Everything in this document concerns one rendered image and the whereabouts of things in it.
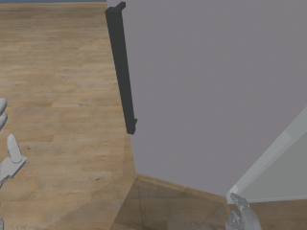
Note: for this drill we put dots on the left robot hand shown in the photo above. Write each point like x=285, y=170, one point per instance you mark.
x=11, y=165

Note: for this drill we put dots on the fridge door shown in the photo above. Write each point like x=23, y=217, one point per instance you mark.
x=213, y=84

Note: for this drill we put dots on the right robot hand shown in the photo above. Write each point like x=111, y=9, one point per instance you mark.
x=247, y=219

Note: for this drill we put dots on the handle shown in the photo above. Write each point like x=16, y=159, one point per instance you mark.
x=115, y=26

